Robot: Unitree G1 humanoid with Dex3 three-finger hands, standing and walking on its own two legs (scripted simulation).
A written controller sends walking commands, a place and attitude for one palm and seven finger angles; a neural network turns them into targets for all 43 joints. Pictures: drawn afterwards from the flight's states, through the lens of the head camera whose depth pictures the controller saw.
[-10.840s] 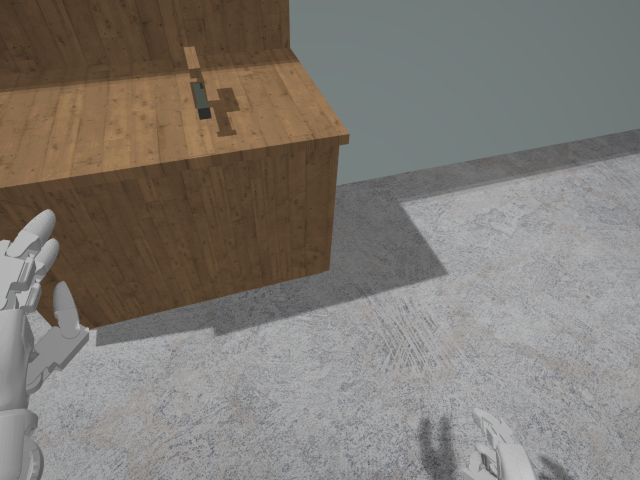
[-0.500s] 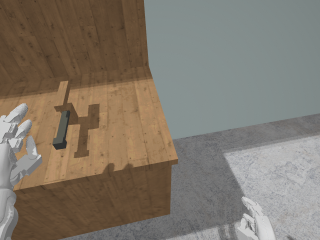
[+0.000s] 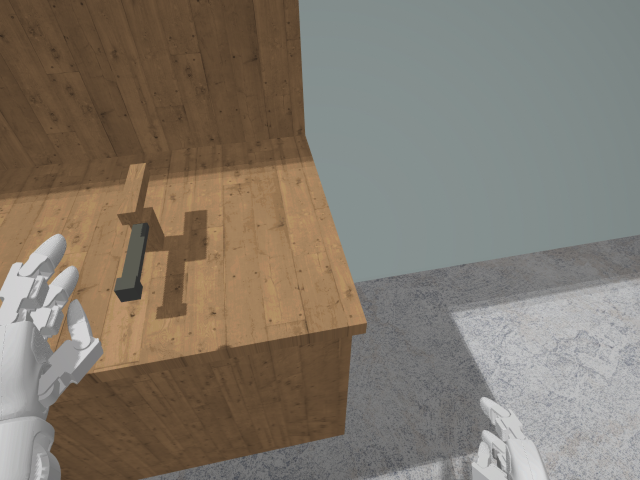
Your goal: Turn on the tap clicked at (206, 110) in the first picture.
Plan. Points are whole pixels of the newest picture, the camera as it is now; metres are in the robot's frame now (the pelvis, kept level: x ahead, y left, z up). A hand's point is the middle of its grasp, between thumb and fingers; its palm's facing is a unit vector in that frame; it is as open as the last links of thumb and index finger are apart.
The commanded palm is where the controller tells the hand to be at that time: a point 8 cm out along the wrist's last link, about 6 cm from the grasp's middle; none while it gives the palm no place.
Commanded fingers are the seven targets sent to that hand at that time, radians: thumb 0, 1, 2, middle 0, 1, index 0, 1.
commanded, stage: turn the palm inward beside the body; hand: left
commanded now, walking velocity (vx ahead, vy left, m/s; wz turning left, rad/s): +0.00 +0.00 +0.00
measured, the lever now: (128, 288) +0.35 +0.33 +0.02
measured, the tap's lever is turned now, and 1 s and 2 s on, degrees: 0 0 0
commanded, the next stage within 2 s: reach beside the lever's end, fingers flat in 1.06 s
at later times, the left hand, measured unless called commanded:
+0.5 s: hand (100, 380) +0.17 +0.23 +0.14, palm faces +0.46 -0.87 -0.16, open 7.4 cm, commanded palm +0.12 +0.27 +0.15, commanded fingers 0.00 0.90 0.90 -0.20 -0.30 -0.20 -0.30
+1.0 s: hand (116, 367) +0.18 +0.22 +0.14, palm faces +0.48 -0.87 -0.14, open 7.4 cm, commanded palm +0.13 +0.26 +0.15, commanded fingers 0.00 0.90 0.90 -0.20 -0.30 -0.20 -0.30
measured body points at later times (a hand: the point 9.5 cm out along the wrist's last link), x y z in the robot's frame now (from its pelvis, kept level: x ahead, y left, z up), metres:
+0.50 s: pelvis -0.01 +0.00 +0.00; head -0.02 -0.02 +0.45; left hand +0.14 +0.27 +0.15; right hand +0.19 -0.22 -0.07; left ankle +0.02 +0.13 -0.72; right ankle -0.01 -0.08 -0.72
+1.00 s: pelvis +0.00 -0.01 +0.00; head -0.01 -0.03 +0.45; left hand +0.15 +0.26 +0.15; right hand +0.20 -0.23 -0.07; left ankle +0.02 +0.13 -0.72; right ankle -0.01 -0.08 -0.72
